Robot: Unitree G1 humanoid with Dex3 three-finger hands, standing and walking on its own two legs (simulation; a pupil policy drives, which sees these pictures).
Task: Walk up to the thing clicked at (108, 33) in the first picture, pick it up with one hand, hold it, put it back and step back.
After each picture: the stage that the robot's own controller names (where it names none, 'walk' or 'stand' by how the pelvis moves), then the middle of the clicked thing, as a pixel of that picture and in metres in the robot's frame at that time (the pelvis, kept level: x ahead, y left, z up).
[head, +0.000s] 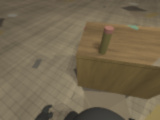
stand; (105, 41) +0.63 -0.09 +0.09
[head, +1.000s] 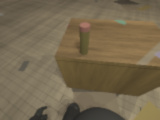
rise first; (84, 40) +0.55 +0.11 +0.12
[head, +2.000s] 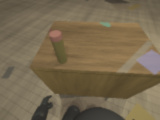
stand; (59, 49) +0.44 +0.25 +0.11
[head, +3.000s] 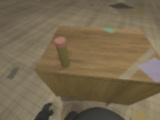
stand; (63, 54) +0.43 +0.22 +0.09
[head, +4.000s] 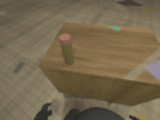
stand; (67, 51) +0.44 +0.20 +0.09
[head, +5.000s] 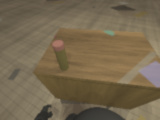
stand; (61, 57) +0.41 +0.24 +0.08
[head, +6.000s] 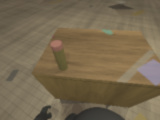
stand; (60, 57) +0.40 +0.24 +0.08
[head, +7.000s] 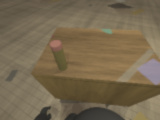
rise first; (60, 57) +0.40 +0.25 +0.08
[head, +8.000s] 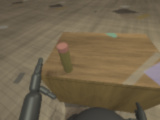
rise first; (65, 59) +0.40 +0.23 +0.09
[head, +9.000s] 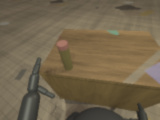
go down; (66, 57) +0.40 +0.23 +0.09
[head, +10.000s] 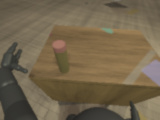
go down; (62, 59) +0.38 +0.21 +0.10
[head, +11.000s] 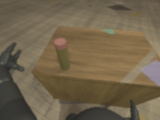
approach; (63, 56) +0.41 +0.21 +0.10
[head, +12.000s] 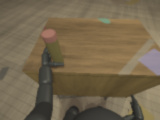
close; (55, 50) +0.41 +0.23 +0.13
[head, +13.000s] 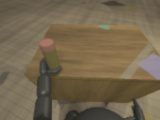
lift; (52, 60) +0.35 +0.25 +0.13
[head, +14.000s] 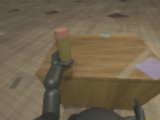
lift; (64, 52) +0.35 +0.17 +0.23
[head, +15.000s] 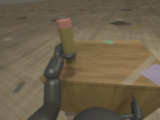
hold; (68, 44) +0.35 +0.16 +0.30
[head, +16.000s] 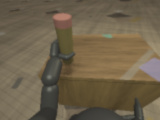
hold; (65, 43) +0.33 +0.15 +0.30
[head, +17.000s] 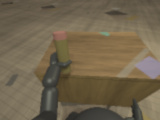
crouch; (63, 53) +0.36 +0.19 +0.19
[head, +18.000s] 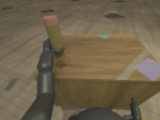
crouch; (56, 40) +0.41 +0.23 +0.27
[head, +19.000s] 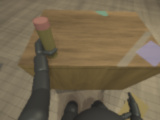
lower; (47, 41) +0.46 +0.26 +0.14
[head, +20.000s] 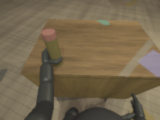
lower; (54, 50) +0.41 +0.24 +0.13
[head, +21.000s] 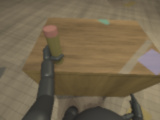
lower; (55, 47) +0.43 +0.24 +0.13
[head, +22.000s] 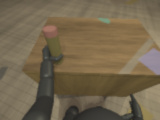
lower; (54, 47) +0.43 +0.24 +0.13
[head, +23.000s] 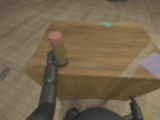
open; (59, 52) +0.40 +0.22 +0.13
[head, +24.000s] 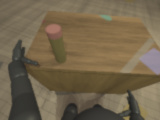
sink last; (58, 47) +0.42 +0.21 +0.13
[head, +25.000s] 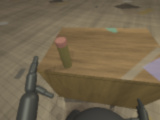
sink last; (64, 54) +0.42 +0.24 +0.11
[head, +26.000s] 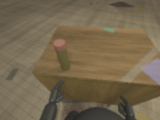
stand; (63, 57) +0.39 +0.22 +0.10
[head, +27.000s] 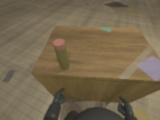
stand; (62, 56) +0.40 +0.22 +0.09
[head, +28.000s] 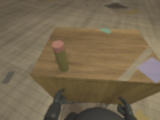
stand; (61, 58) +0.39 +0.23 +0.09
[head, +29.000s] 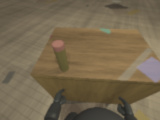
stand; (61, 58) +0.40 +0.23 +0.09
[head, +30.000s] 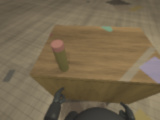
stand; (61, 58) +0.38 +0.22 +0.09
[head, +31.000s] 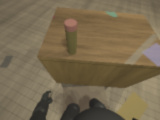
walk; (71, 39) +0.50 +0.16 +0.10
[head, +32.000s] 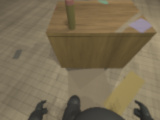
walk; (70, 15) +0.80 +0.25 +0.12
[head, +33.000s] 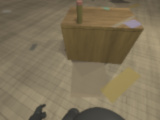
stand; (79, 13) +1.13 +0.25 +0.11
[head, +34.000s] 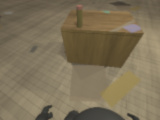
stand; (79, 17) +1.10 +0.22 +0.09
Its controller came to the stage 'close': yes
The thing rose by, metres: 0.24
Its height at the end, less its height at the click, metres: +0.00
